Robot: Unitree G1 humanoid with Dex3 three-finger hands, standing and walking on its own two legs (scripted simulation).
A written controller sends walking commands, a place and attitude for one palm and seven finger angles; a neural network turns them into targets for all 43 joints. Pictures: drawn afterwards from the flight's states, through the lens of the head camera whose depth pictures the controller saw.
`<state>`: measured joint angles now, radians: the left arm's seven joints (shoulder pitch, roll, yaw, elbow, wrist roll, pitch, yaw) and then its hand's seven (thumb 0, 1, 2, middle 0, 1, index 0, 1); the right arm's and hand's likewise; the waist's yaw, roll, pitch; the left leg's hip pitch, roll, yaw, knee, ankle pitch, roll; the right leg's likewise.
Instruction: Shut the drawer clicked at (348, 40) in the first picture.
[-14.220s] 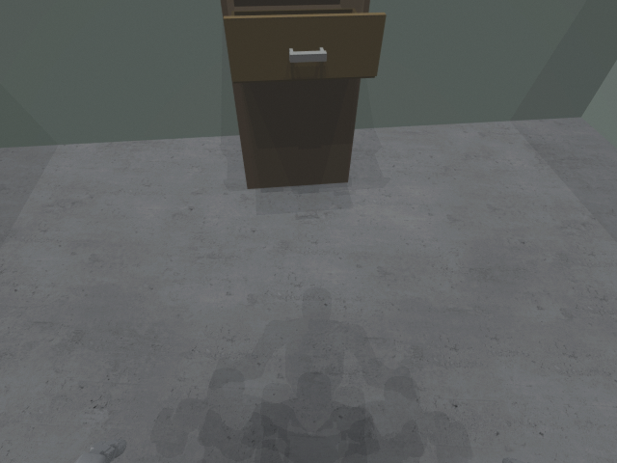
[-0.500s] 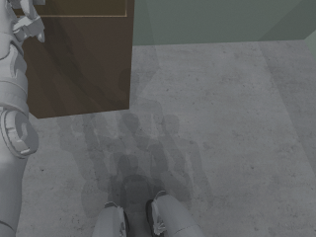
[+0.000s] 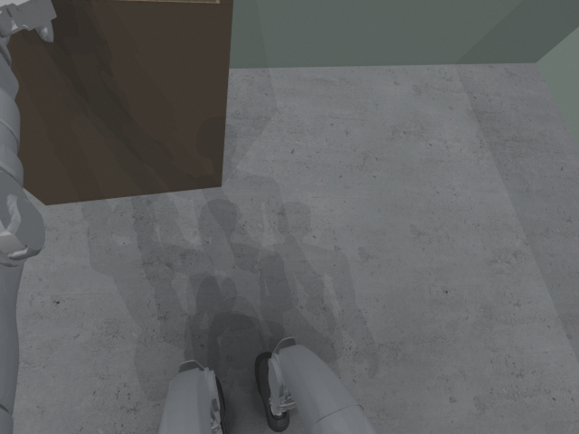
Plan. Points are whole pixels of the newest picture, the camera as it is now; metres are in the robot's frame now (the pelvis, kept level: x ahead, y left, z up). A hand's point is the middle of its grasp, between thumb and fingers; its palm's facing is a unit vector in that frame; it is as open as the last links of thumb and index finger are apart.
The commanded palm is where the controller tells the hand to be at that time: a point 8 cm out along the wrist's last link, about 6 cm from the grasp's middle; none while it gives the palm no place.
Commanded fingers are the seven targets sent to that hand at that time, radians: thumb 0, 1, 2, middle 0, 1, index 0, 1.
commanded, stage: pull the fist back off the drawer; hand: left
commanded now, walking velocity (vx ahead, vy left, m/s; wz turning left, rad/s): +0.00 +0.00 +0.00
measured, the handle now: out of the picture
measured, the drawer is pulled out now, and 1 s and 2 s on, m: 0.00 0.00 0.00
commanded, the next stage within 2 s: draw the hand back to the body in 0.70 s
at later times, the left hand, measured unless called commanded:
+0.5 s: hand out of the picture +0.62 +0.15 +0.10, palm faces +0.03 -1.00 -0.01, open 3.4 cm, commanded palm +0.59 +0.17 +0.10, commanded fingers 0.00 0.90 0.90 -1.40 -1.60 -1.40 -1.60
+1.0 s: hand (3, 29) +0.56 +0.18 +0.11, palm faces +0.01 -1.00 -0.04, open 3.3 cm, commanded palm +0.51 +0.21 +0.13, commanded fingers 0.00 0.90 0.90 -1.40 -1.60 -1.40 -1.60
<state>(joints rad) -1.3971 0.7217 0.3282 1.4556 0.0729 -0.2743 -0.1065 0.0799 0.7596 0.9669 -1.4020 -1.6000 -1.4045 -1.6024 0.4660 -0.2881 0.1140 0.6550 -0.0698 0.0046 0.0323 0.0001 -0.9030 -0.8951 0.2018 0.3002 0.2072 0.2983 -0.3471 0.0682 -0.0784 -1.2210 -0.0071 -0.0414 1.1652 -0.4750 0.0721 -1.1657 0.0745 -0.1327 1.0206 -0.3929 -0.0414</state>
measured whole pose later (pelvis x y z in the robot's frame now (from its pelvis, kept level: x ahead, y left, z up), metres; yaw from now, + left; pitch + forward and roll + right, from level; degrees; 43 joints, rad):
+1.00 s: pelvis +0.06 +0.00 +0.05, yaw -2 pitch +23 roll -3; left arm -0.72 0.46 0.40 0.90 -0.11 -0.29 -0.21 0.02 0.91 0.90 -1.40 -1.60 -1.40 -1.60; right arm 0.46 -0.28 0.03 0.56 0.00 0.11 0.06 0.00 -0.91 -0.90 0.20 0.30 0.21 0.30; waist -0.17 0.05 -0.14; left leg -0.85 0.00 0.04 0.93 -0.47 0.07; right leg -0.83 0.10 -0.02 0.83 -0.39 -0.04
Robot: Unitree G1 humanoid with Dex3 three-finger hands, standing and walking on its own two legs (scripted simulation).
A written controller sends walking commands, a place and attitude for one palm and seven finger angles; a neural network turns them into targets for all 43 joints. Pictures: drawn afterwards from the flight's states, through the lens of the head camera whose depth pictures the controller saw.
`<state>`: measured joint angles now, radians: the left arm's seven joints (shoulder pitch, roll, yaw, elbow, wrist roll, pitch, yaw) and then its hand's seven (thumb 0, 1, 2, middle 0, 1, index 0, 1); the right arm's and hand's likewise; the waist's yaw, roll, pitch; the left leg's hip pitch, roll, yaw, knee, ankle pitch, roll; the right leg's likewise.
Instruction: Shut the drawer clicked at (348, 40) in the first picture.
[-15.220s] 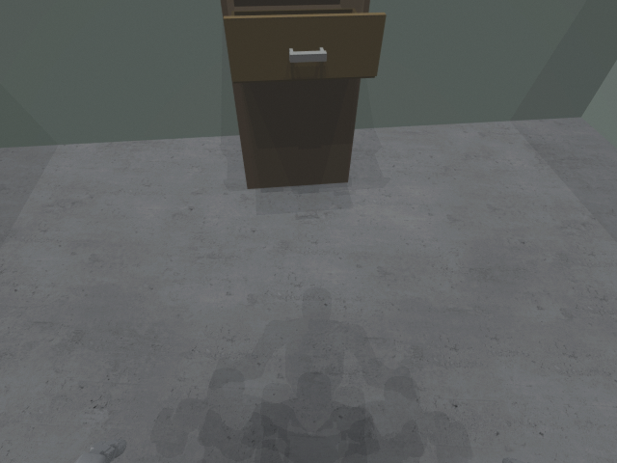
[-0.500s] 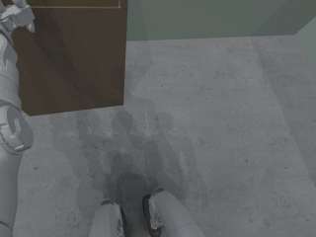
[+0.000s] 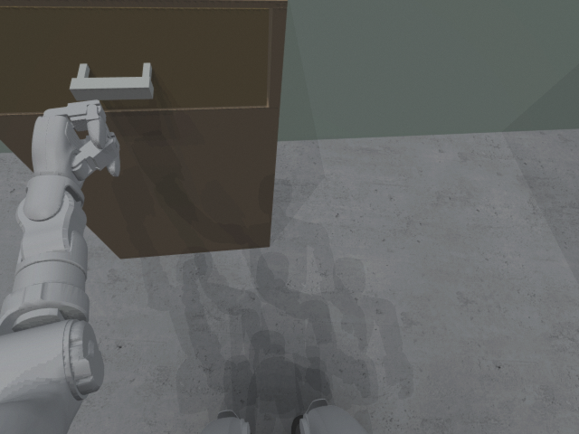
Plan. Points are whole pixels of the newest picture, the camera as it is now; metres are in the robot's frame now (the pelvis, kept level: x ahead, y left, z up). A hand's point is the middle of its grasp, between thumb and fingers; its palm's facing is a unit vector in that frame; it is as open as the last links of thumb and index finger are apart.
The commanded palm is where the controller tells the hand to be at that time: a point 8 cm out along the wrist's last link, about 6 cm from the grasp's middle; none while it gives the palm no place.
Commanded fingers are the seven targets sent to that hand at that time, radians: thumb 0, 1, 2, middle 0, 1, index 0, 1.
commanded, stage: draw the hand back to the body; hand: left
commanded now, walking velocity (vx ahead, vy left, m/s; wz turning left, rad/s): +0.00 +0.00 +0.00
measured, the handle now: (114, 79) +0.62 +0.22 +0.06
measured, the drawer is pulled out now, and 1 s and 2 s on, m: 0.00 0.00 0.00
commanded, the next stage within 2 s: step back with the hand held close in 1.18 s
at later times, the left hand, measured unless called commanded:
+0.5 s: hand (18, 271) +0.30 +0.22 +0.14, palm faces +0.20 -0.96 -0.21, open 3.3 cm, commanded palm +0.26 +0.27 +0.16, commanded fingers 0.00 0.90 0.90 -1.40 -1.60 -1.40 -1.60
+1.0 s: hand out of the picture +0.14 +0.24 +0.21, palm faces +0.42 -0.83 -0.38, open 3.3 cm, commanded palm +0.09 +0.28 +0.23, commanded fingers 0.00 0.90 0.90 -1.40 -1.60 -1.40 -1.60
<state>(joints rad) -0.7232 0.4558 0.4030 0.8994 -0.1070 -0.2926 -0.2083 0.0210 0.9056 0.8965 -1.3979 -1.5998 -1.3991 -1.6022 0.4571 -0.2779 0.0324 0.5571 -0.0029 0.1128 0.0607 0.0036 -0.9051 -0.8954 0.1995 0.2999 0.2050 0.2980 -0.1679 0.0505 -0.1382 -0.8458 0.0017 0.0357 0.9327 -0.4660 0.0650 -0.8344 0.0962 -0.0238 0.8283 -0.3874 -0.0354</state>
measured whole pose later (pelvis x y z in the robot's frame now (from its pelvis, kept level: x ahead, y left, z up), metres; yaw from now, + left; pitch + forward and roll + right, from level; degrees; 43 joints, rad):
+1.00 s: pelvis -0.03 -0.01 +0.05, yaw +3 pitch -5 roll -1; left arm 0.50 0.34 0.27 -0.42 -0.08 -0.09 0.08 0.02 0.90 0.90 -1.41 -1.60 -1.41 -1.60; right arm 0.21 -0.25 0.04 0.61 0.01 -0.05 -0.05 0.01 -0.90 -0.90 0.20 0.30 0.21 0.30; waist 0.06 0.08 0.01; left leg -0.09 -0.05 0.01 0.42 -0.26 0.06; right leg -0.09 0.05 -0.02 0.37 -0.20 -0.04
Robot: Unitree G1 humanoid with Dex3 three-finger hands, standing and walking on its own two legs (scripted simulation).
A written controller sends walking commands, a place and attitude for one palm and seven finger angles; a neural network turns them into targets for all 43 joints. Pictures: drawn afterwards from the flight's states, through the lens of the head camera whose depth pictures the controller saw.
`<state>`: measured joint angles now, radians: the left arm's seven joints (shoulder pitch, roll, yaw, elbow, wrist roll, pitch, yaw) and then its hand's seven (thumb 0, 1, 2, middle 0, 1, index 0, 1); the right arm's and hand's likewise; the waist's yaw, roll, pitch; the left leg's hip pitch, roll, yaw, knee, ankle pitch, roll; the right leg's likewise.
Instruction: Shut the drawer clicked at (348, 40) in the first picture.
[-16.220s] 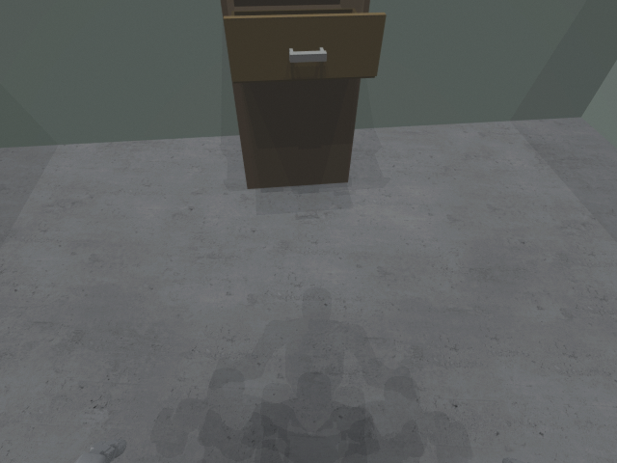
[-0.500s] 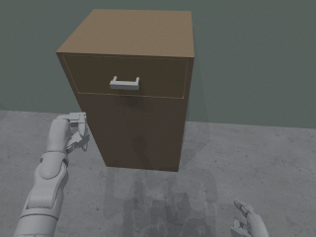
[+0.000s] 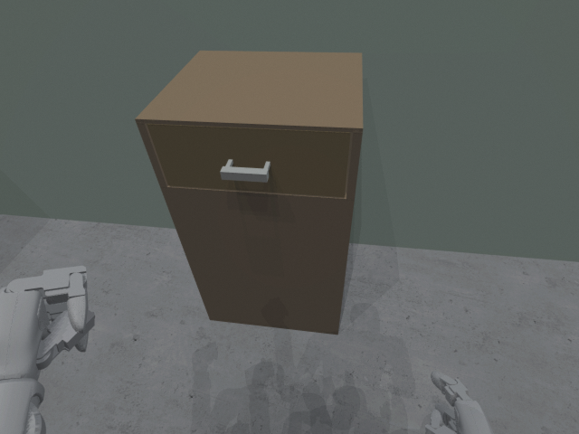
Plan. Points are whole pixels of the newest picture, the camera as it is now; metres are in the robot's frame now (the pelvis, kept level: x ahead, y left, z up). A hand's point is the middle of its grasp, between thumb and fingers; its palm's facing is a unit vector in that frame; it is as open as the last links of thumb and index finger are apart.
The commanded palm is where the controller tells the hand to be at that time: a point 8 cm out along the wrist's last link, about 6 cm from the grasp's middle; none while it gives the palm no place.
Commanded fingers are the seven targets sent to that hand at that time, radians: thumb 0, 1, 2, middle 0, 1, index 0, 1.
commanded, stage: draw the hand back to the body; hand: left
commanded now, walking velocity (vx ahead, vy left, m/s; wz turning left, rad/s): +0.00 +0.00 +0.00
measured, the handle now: (246, 169) +0.66 +0.18 +0.00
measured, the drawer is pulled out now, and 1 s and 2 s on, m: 0.00 0.00 0.00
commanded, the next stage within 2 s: step back with the hand held close in 0.18 s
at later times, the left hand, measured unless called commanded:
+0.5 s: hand (97, 303) +0.20 +0.24 +0.16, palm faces +0.34 -0.82 -0.46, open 3.3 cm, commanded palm +0.14 +0.28 +0.17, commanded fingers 0.00 0.90 0.90 -1.40 -1.60 -1.40 -1.60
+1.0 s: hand (42, 366) +0.14 +0.27 +0.14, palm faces +0.35 -0.80 -0.49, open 3.3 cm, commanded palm +0.08 +0.30 +0.17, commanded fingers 0.00 0.90 0.90 -1.40 -1.60 -1.40 -1.60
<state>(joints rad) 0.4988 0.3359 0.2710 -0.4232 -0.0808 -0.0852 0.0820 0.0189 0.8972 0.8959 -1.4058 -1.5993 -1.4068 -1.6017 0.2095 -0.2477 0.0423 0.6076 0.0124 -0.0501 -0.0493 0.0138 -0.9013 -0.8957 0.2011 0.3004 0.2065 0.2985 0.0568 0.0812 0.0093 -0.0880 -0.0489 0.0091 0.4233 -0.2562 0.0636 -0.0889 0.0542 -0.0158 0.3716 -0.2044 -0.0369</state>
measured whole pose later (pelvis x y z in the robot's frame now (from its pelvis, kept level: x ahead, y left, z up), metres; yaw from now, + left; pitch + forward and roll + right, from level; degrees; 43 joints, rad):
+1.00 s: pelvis -0.06 +0.03 -0.01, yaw -1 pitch +0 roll -1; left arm 0.59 0.35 0.36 -0.50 0.00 -0.21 0.11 0.02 0.89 0.90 -1.41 -1.60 -1.41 -1.60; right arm 0.18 -0.24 -0.01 0.52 0.01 -0.01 -0.06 0.01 -0.90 -0.90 0.20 0.30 0.21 0.30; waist 0.01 0.04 0.01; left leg -0.35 -0.07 0.05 0.57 -0.24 0.11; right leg -0.36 0.03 0.01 0.53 -0.18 0.00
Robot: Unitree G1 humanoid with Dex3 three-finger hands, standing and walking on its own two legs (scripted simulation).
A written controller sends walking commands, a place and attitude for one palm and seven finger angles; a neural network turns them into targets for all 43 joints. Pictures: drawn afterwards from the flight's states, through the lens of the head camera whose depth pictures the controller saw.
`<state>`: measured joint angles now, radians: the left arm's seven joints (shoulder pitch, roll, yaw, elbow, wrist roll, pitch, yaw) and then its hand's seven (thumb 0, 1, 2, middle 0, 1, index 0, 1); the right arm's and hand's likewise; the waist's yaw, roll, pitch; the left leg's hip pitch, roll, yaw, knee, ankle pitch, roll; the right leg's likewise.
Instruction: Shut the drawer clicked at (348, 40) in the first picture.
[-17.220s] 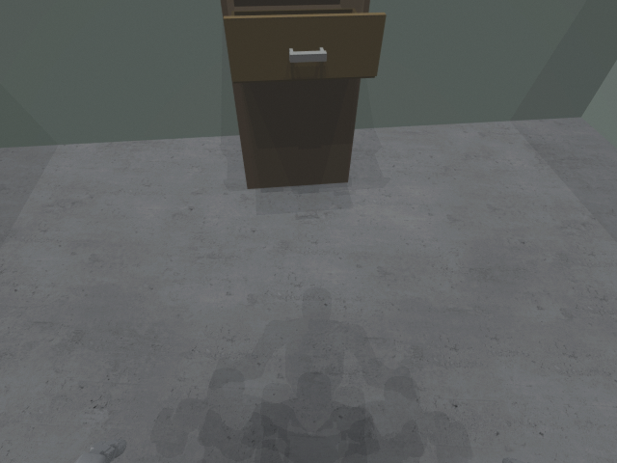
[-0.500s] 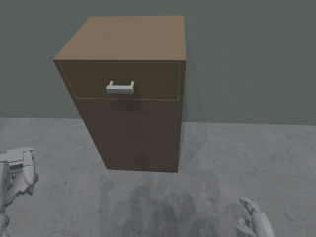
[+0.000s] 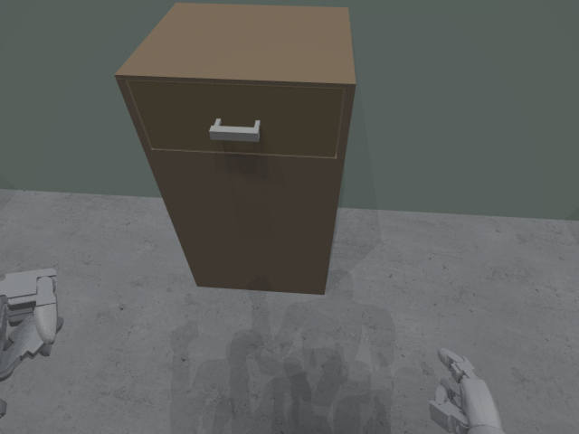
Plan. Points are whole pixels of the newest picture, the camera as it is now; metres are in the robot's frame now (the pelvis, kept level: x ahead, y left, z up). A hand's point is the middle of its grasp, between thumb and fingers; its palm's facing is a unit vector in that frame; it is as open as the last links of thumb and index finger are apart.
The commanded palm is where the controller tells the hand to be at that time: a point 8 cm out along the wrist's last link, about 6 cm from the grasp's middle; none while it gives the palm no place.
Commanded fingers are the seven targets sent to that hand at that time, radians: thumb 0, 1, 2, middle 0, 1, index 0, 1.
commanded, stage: step back with the hand held close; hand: left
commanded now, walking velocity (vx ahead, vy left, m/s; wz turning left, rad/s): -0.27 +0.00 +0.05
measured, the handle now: (236, 128) +0.72 +0.17 +0.02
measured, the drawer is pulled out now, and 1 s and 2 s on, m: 0.00 0.00 0.00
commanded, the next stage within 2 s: stop stepping back and stand still in 0.72 s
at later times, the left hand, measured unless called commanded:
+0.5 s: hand (72, 394) +0.13 +0.19 +0.17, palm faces +0.22 -0.81 -0.54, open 3.3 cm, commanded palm +0.05 +0.25 +0.19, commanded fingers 0.00 0.90 0.90 -1.40 -1.60 -1.40 -1.60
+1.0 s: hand out of the picture -0.01 +0.19 +0.19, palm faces +0.37 -0.76 -0.53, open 3.3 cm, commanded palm -0.07 +0.24 +0.19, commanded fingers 0.00 0.90 0.90 -1.40 -1.60 -1.40 -1.60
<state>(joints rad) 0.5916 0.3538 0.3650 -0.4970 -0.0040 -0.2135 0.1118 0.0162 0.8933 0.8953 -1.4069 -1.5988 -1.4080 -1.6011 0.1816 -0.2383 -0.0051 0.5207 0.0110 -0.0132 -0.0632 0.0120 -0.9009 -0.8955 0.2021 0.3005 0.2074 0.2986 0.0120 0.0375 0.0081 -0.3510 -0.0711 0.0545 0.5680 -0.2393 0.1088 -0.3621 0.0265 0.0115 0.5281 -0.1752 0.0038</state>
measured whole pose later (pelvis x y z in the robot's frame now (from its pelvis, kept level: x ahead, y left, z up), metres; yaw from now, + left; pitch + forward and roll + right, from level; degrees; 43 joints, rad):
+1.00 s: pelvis -0.19 -0.05 +0.00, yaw +2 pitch +0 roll +1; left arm 0.65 0.44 0.42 -0.65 -0.02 -0.24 0.13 0.02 0.89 0.90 -1.41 -1.60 -1.41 -1.60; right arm 0.22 -0.17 0.02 0.58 0.01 -0.10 -0.04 0.01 -0.90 -0.90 0.20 0.30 0.21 0.30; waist 0.00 -0.02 0.00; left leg -0.37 0.03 -0.01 0.66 -0.35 -0.01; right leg -0.37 0.06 0.00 0.58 -0.22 -0.06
